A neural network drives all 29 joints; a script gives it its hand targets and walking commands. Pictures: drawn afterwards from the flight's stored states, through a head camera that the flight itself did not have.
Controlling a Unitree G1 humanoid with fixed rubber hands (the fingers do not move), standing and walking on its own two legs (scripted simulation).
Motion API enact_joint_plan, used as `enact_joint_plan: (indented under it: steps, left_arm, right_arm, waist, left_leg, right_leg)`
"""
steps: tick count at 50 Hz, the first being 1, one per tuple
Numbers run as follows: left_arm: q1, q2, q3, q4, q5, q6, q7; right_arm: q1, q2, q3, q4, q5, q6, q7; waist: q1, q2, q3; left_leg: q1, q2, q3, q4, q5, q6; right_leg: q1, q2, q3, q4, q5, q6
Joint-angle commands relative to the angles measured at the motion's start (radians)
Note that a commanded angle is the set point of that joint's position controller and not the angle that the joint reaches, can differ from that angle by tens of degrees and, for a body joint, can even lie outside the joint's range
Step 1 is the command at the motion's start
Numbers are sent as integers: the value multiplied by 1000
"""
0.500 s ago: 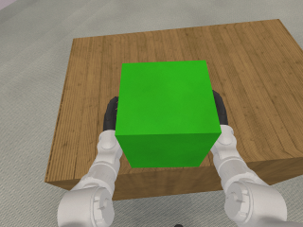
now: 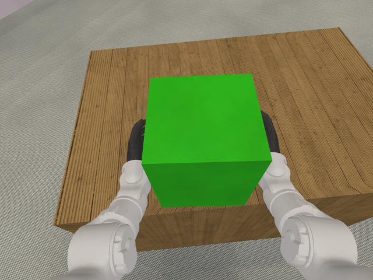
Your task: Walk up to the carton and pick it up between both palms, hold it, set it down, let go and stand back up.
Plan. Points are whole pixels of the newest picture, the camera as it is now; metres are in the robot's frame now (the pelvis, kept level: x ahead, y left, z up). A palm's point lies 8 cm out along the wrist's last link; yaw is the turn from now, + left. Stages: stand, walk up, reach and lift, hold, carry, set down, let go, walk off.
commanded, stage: reach and lift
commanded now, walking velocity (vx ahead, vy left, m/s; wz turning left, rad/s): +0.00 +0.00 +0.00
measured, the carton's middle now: (201, 147) +0.41 -0.04 +0.01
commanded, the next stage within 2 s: none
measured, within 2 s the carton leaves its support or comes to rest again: leaves its support in 0.82 s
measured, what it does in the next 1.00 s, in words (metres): stands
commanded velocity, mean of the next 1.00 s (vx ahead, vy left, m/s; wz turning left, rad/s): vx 0.00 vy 0.00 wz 0.00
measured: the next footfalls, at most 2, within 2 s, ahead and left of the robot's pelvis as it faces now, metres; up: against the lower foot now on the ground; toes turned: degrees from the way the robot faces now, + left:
none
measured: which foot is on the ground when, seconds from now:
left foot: down 0.00-1.00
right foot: down 0.00-1.00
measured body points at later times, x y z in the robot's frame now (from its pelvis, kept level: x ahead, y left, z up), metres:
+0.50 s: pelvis -0.02 -0.01 -0.01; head +0.06 -0.02 +0.43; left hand +0.41 +0.11 +0.01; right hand +0.40 -0.19 +0.02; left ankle -0.01 +0.15 -0.73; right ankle +0.00 -0.10 -0.73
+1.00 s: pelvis -0.01 -0.01 -0.01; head +0.03 -0.02 +0.44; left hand +0.40 +0.12 +0.05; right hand +0.40 -0.19 +0.06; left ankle -0.01 +0.15 -0.73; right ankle +0.00 -0.10 -0.73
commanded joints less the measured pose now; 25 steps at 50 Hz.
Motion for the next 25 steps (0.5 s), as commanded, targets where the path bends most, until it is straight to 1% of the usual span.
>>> enact_joint_plan:
  steps: [1,3,10,17,23,25]
  left_arm:
    - [-604,-651,-275,-131,109,-102,-124]
    - [-613,-662,-291,-137,98,-112,-125]
    - [-645,-685,-345,-186,61,-117,-127]
    - [-681,-699,-388,-247,37,-106,-124]
    - [-705,-707,-419,-298,17,-89,-126]
    - [-707,-709,-429,-316,12,-79,-125]
  right_arm:
    - [-568,648,324,-26,-158,-75,175]
    - [-579,650,340,-26,-150,-85,172]
    - [-598,643,390,-44,-116,-88,167]
    - [-612,638,412,-74,-98,-75,164]
    - [-616,649,427,-96,-81,-56,157]
    - [-616,651,438,-111,-71,-47,156]
  waist:
    - [-10,-44,-664]
    - [-13,-41,-679]
    - [-30,-37,-712]
    - [-42,-42,-740]
    - [-54,-48,-757]
    - [-53,-43,-766]
  left_leg:
    - [237,-66,31,30,325,21]
    - [226,-70,26,44,328,21]
    - [223,-76,10,76,310,21]
    - [219,-83,1,85,264,25]
    - [202,-91,-5,89,237,30]
    - [205,-95,-7,90,241,31]
  right_leg:
    - [520,14,-21,83,677,51]
    - [513,16,-19,95,683,54]
    - [470,30,-18,114,644,57]
    - [445,36,-15,117,572,60]
    - [456,36,-8,123,553,66]
    - [461,36,-6,124,558,68]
